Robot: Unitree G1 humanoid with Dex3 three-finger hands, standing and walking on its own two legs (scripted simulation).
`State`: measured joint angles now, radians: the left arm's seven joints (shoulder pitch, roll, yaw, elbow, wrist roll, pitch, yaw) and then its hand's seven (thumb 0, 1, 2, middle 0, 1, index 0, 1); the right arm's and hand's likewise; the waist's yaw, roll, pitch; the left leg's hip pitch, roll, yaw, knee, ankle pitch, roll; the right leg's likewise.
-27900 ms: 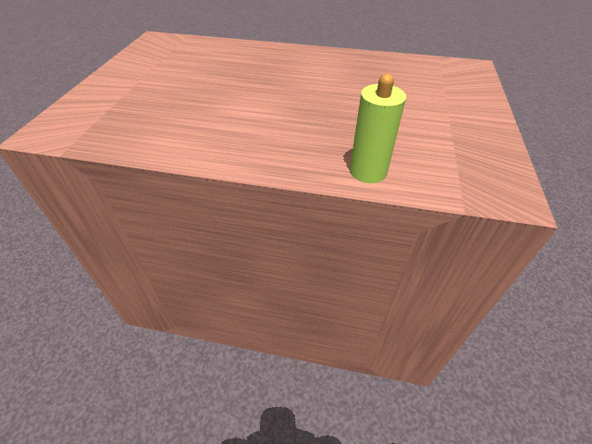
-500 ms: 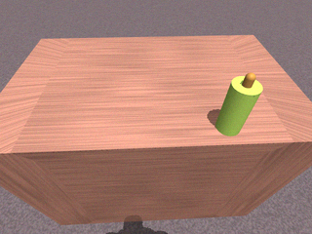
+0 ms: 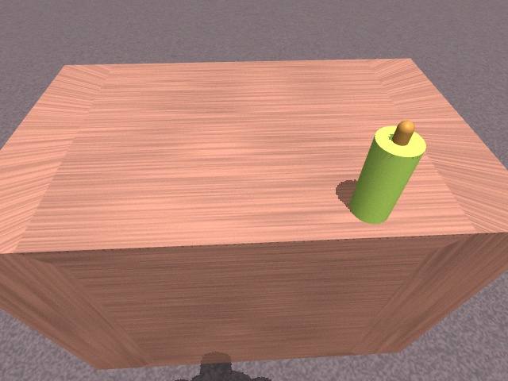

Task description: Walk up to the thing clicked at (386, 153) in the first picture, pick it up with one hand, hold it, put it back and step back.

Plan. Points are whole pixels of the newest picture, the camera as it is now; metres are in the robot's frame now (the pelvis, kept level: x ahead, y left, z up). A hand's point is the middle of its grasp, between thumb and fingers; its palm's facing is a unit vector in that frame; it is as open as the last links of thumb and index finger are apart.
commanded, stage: stand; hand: right
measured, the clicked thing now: (386, 171) +0.42 -0.21 +0.12
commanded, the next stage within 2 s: step back in 0.90 s
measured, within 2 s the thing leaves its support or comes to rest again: neither
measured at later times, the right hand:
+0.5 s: hand out of the picture +0.07 -0.25 -0.16, palm faces -0.02 +0.94 -0.34, open 7.4 cm
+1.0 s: hand out of the picture +0.06 -0.26 -0.16, palm faces -0.01 +0.94 -0.35, open 7.4 cm
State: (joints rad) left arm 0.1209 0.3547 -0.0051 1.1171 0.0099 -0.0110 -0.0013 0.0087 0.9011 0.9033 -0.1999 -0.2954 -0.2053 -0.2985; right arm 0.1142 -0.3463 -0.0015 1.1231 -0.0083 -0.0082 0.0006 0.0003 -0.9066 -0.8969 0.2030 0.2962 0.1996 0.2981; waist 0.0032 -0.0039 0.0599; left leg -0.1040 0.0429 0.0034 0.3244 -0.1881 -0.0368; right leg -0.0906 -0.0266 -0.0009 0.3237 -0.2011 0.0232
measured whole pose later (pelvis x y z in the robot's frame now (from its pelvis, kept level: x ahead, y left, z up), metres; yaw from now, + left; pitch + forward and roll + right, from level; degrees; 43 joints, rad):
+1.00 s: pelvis -0.02 +0.00 -0.01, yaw +0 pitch -2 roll +0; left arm 0.11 0.37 0.03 1.06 -0.01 0.01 0.00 0.01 0.90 0.90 -0.20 -0.30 -0.21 -0.30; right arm 0.09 -0.36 -0.02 1.08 0.00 0.01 0.01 0.00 -0.91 -0.90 0.20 0.30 0.20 0.30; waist 0.00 0.00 0.11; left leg -0.17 0.05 0.01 0.42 -0.21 -0.03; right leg -0.17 -0.02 0.01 0.43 -0.23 0.02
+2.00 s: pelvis -0.23 +0.04 -0.03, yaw -1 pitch -3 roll +1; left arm 0.08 0.40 0.05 0.76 0.02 0.05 0.01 0.01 0.90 0.90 -0.20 -0.30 -0.21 -0.30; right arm 0.15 -0.39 -0.05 0.88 -0.02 0.02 -0.02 0.00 -0.91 -0.90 0.20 0.30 0.20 0.30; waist 0.02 -0.04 0.20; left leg -0.26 -0.06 -0.02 0.67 -0.36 0.02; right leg -0.42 -0.04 0.04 0.73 -0.27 0.00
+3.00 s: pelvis -0.56 -0.02 -0.03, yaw -4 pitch -2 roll +0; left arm 0.16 0.39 0.06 0.85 0.02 0.05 0.00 0.01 0.90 0.90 -0.20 -0.30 -0.21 -0.30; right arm 0.10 -0.40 -0.04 0.83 -0.03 0.04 -0.01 0.00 -0.90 -0.90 0.21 0.30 0.20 0.30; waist 0.04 0.01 0.17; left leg -0.42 0.07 0.01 0.67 -0.21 -0.02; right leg -0.24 0.02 0.04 0.70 -0.42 0.00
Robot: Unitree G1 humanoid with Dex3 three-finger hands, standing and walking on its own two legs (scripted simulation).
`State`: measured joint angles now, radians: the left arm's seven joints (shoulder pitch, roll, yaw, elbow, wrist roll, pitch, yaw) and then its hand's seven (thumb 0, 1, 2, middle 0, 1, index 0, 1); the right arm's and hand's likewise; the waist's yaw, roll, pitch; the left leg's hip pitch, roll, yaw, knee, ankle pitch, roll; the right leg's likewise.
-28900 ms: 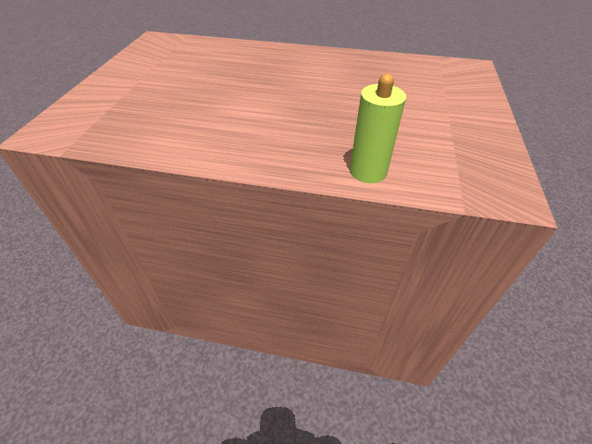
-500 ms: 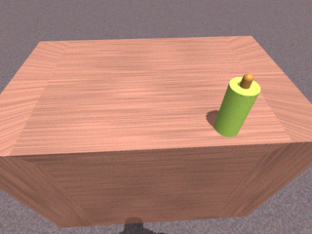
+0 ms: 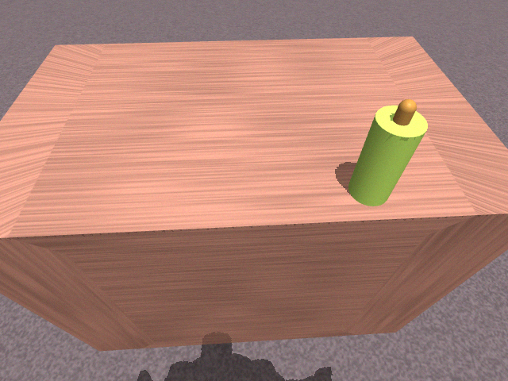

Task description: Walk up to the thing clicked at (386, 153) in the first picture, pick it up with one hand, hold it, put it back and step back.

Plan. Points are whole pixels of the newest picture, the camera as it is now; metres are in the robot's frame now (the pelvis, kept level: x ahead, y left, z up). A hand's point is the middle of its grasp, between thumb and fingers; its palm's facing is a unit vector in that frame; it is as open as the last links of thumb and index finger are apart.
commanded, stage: step back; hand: right
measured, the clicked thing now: (386, 152) +0.44 -0.21 +0.12
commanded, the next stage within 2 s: none
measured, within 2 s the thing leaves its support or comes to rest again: neither
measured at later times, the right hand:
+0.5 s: hand out of the picture -0.04 -0.24 -0.15, palm faces -0.02 +0.90 -0.43, open 7.4 cm
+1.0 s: hand out of the picture -0.12 -0.23 -0.17, palm faces -0.05 +0.91 -0.42, open 7.4 cm
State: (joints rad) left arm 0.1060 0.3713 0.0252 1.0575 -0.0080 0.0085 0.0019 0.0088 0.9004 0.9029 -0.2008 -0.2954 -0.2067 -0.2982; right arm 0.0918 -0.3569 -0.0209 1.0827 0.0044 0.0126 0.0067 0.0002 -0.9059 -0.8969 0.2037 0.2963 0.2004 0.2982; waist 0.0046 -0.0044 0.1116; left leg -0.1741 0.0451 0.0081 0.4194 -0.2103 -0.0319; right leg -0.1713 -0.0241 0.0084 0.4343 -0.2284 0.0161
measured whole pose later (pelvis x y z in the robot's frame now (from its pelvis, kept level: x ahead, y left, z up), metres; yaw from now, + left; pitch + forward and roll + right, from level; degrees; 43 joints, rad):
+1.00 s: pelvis -0.21 +0.04 -0.03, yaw +0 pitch -3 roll +1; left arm 0.08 0.40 0.05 0.76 0.02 0.05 0.01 0.01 0.90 0.90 -0.20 -0.30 -0.21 -0.30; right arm 0.15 -0.39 -0.05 0.88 -0.02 0.02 -0.02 0.00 -0.91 -0.90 0.20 0.30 0.20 0.30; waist 0.02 -0.04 0.20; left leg -0.26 -0.06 -0.02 0.67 -0.36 0.02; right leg -0.42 -0.04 0.04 0.73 -0.27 0.00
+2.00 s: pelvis -0.55 -0.02 -0.03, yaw -3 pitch -2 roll +0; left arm 0.16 0.39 0.06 0.85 0.02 0.05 0.00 0.01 0.90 0.90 -0.20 -0.30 -0.21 -0.30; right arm 0.10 -0.40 -0.04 0.83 -0.03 0.04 -0.01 0.00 -0.90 -0.90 0.21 0.30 0.20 0.30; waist 0.04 0.01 0.17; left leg -0.42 0.07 0.01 0.67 -0.21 -0.02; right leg -0.24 0.02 0.04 0.70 -0.42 0.00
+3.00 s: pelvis -0.62 +0.00 -0.01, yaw +1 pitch -3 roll +0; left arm 0.17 0.38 0.02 1.01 0.01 -0.02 0.00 0.01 0.90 0.90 -0.20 -0.30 -0.21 -0.30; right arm 0.13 -0.35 -0.04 1.04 -0.03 -0.01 0.01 0.00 -0.91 -0.90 0.20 0.30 0.20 0.30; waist 0.03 -0.01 0.08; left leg -0.28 0.03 0.02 0.60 -0.28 -0.01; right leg -0.23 -0.02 0.01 0.60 -0.33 0.01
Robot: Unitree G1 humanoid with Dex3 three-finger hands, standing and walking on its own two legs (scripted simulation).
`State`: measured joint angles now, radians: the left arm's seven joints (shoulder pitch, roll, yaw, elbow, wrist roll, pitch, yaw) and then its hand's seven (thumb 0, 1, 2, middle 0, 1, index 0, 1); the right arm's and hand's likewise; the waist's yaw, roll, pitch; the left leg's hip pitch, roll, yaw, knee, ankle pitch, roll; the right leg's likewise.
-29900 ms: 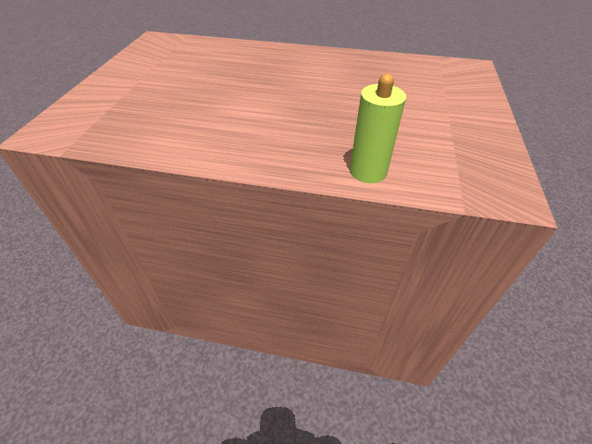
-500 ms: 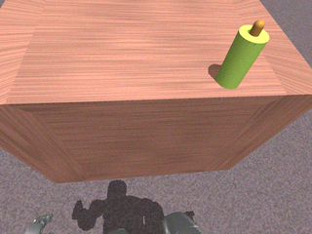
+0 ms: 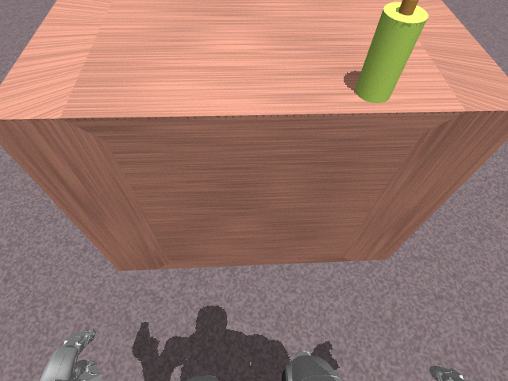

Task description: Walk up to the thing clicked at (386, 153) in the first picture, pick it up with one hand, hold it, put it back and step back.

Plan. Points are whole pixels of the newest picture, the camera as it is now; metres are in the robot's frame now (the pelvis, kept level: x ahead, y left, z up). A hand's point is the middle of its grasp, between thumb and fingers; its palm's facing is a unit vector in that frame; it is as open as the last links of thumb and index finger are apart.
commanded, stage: step back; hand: right
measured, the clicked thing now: (390, 48) +0.65 -0.24 +0.15
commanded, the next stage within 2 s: none
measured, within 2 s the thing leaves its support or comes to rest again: neither
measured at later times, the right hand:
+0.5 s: hand out of the picture -0.05 -0.32 -0.14, palm faces +0.03 +0.92 -0.39, open 7.4 cm
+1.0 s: hand out of the picture -0.21 -0.33 -0.14, palm faces -0.03 +0.91 -0.41, open 7.4 cm
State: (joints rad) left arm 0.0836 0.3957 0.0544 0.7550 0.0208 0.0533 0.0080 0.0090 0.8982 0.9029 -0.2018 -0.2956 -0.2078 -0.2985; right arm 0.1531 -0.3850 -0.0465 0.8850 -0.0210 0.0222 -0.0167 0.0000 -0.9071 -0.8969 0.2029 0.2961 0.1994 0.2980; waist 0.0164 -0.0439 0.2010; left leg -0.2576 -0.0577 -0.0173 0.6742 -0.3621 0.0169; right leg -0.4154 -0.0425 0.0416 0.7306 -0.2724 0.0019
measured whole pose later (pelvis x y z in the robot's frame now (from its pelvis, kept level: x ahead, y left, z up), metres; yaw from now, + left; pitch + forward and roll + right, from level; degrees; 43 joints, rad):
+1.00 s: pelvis -0.33 -0.06 +0.00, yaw -3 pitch -2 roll +0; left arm 0.16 0.39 0.06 0.85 0.02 0.05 0.00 0.01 0.90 0.90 -0.20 -0.30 -0.21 -0.30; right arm 0.10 -0.40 -0.04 0.83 -0.03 0.04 -0.01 0.00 -0.90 -0.90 0.21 0.30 0.20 0.30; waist 0.04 0.01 0.17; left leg -0.42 0.07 0.01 0.67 -0.21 -0.02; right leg -0.24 0.02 0.04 0.70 -0.42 0.00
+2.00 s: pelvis -0.41 -0.04 +0.01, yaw +2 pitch -3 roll +0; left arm 0.17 0.38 0.02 1.01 0.01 -0.02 0.00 0.01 0.90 0.90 -0.20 -0.30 -0.21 -0.30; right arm 0.13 -0.35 -0.04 1.04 -0.03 -0.01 0.01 0.00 -0.91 -0.90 0.20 0.30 0.20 0.30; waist 0.03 -0.01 0.08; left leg -0.28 0.03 0.02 0.60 -0.28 -0.01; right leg -0.23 -0.02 0.01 0.60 -0.33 0.01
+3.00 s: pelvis -0.40 -0.04 +0.03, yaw +0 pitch -2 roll +0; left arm 0.10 0.36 -0.01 1.13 0.01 -0.02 0.00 0.01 0.90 0.90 -0.20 -0.30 -0.21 -0.30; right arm 0.09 -0.34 -0.01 1.16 -0.01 -0.01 0.01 0.00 -0.91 -0.90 0.20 0.30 0.20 0.30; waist -0.01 0.00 0.06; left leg -0.13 0.03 0.04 0.32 -0.15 -0.02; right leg -0.10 -0.02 0.02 0.33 -0.19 0.02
